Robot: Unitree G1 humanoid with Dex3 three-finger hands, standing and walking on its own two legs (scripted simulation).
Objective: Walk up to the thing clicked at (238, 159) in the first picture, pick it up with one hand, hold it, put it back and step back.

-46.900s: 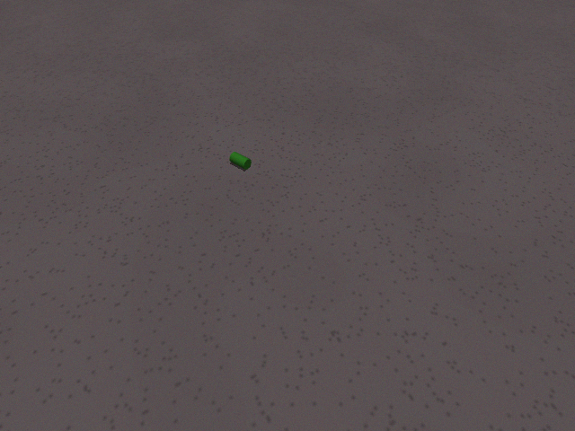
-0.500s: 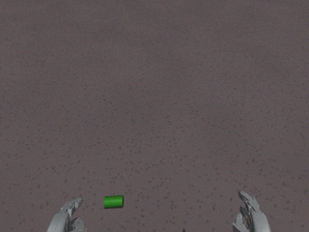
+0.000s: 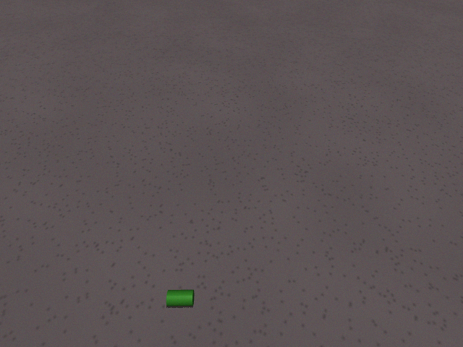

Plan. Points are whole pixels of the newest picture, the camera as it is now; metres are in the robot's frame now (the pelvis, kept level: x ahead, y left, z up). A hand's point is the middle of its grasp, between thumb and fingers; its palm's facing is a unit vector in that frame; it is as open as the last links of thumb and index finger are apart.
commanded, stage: stand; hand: left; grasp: from above
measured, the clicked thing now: (180, 297) +0.43 +0.23 -0.73
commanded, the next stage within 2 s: none
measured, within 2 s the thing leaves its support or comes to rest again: neither
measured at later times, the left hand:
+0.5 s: hand out of the picture +0.03 +0.23 -0.15, palm faces +0.02 -0.94 -0.34, open 7.4 cm
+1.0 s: hand out of the picture +0.05 +0.22 -0.14, palm faces +0.01 -0.94 -0.33, open 7.4 cm
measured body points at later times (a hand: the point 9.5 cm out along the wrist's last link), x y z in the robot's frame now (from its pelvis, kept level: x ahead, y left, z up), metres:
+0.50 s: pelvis -0.01 -0.01 +0.02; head -0.02 -0.02 +0.47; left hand +0.03 +0.28 -0.12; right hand +0.05 -0.30 -0.12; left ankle +0.00 +0.12 -0.73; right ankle +0.00 -0.16 -0.73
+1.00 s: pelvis +0.00 -0.02 +0.02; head +0.00 -0.03 +0.47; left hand +0.05 +0.27 -0.12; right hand +0.05 -0.31 -0.12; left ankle +0.00 +0.12 -0.73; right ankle +0.00 -0.16 -0.73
